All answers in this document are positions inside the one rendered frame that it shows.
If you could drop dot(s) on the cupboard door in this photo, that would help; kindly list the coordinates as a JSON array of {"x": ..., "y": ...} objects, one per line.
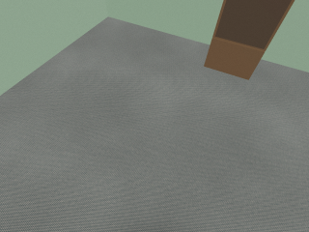
[{"x": 250, "y": 22}]

